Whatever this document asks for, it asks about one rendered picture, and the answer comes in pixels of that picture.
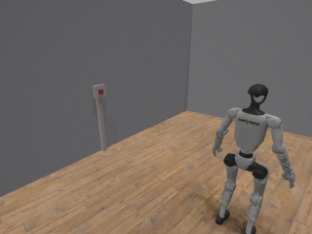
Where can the right robot hand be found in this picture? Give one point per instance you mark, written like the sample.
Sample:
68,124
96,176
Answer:
290,178

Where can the robot left shin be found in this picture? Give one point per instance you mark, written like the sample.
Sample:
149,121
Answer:
226,197

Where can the left robot upper arm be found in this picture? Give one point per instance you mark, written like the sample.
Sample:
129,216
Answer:
228,119

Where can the robot right forearm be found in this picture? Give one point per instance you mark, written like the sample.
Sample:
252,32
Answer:
285,161

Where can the robot left foot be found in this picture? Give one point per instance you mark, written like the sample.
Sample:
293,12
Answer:
219,220

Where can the left robot hand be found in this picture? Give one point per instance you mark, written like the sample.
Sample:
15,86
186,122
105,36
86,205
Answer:
216,148

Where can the panel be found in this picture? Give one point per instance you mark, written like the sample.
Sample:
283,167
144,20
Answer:
100,119

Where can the robot left forearm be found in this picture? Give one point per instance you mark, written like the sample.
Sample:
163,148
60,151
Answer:
218,139

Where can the right robot upper arm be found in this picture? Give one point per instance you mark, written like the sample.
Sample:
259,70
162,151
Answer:
276,125

